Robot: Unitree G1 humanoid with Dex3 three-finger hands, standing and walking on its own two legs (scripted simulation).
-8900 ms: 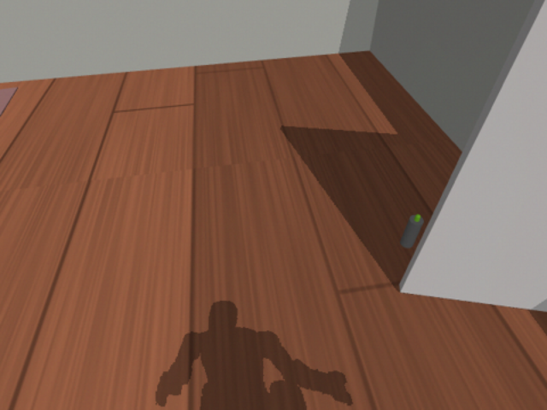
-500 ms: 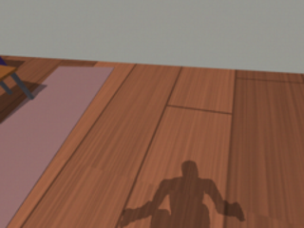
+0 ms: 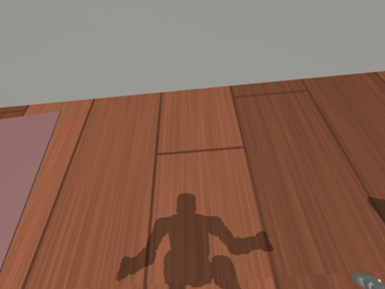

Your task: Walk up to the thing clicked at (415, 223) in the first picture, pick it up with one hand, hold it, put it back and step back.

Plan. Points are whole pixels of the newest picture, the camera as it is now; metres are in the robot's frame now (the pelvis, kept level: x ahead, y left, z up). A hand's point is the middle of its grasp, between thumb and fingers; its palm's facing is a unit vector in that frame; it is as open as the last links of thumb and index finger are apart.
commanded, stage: walk up
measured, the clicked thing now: out of the picture -0.38 -1.30 -0.66
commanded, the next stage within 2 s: none
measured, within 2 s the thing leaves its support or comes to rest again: neither
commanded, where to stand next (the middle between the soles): +0.07 +0.02 m, yaw -118 degrees
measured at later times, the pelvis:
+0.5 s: pelvis +0.07 +0.12 -0.01, yaw -27 degrees
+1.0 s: pelvis +0.03 +0.20 +0.02, yaw -54 degrees
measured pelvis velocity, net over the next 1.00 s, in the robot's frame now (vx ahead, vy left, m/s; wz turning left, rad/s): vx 0.03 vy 0.20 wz -0.95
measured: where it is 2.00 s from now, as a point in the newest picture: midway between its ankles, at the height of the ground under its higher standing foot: outside the picture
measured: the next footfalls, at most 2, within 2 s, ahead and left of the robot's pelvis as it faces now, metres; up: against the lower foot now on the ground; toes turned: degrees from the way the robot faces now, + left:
right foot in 0.48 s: +0.12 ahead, -0.02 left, +0.00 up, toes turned -31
left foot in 0.80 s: +0.13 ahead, +0.22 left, +0.00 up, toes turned -44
